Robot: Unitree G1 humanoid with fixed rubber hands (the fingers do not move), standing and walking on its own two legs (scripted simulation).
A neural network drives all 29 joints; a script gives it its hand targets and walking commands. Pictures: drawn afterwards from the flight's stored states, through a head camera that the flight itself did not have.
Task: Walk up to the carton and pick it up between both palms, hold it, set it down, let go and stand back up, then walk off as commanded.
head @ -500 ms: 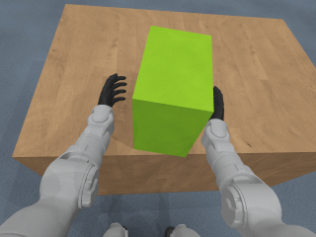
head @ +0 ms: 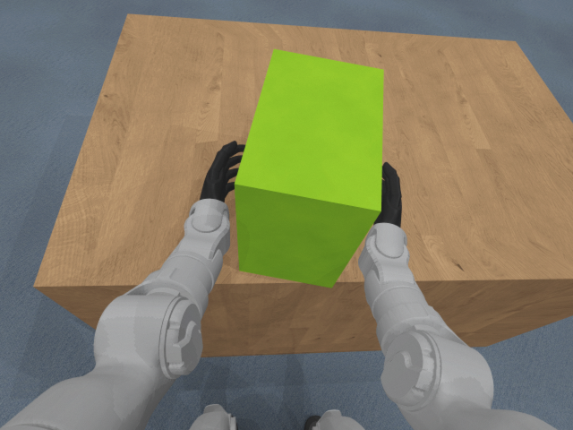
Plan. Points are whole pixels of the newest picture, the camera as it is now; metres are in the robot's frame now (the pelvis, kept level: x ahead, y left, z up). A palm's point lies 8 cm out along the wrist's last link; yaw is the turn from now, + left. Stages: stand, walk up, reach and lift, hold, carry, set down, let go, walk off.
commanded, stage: reach and lift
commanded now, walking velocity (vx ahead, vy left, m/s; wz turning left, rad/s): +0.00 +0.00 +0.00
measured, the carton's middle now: (305, 178) +0.48 -0.04 +0.03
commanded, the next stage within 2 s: none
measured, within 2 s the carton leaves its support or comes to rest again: leaves its support in 1.60 s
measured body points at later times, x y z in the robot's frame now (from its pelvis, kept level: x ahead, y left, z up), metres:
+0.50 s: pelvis +0.03 -0.01 +0.01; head +0.09 +0.01 +0.46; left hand +0.44 +0.10 +0.03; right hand +0.41 -0.15 +0.03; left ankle +0.05 +0.10 -0.70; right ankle +0.03 -0.16 -0.70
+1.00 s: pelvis +0.02 -0.01 +0.02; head +0.09 +0.02 +0.46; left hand +0.45 +0.10 +0.03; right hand +0.41 -0.15 +0.03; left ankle +0.05 +0.10 -0.70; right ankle +0.03 -0.16 -0.70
